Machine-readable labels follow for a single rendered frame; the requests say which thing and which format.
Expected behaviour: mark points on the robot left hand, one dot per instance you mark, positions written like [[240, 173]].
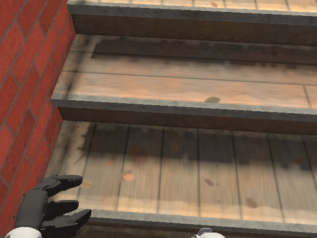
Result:
[[37, 212]]

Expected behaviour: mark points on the robot left forearm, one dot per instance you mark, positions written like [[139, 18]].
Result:
[[24, 232]]

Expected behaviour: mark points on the robot right shin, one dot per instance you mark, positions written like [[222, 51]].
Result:
[[205, 230]]

